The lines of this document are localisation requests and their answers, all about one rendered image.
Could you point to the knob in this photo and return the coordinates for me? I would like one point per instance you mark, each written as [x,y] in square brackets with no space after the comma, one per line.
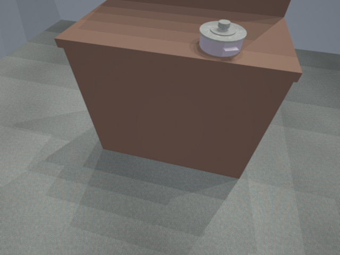
[224,24]

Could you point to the table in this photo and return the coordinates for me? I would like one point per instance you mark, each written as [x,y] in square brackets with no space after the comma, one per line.
[152,92]

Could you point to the pot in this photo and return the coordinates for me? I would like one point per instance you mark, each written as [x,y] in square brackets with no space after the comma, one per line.
[219,49]

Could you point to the lid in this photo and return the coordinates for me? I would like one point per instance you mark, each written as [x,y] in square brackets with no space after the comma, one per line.
[233,34]

